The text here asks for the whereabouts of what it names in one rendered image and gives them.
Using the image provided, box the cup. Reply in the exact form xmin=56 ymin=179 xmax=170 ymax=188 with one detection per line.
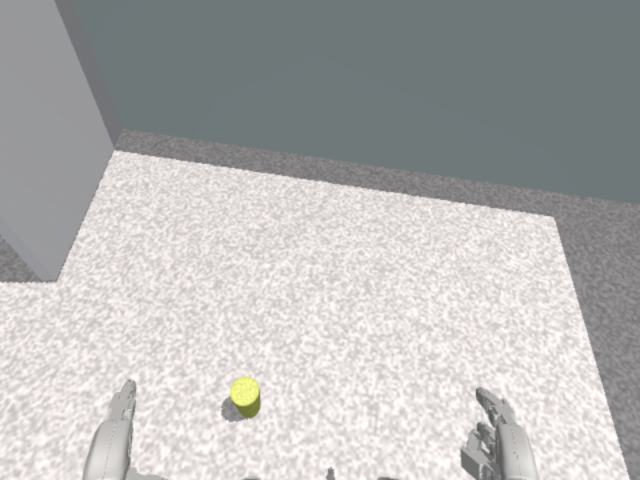
xmin=230 ymin=377 xmax=261 ymax=418

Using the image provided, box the left robot hand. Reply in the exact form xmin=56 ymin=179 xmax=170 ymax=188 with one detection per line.
xmin=82 ymin=380 xmax=168 ymax=480

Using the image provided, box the right robot hand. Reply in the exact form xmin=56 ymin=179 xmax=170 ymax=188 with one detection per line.
xmin=460 ymin=387 xmax=538 ymax=480

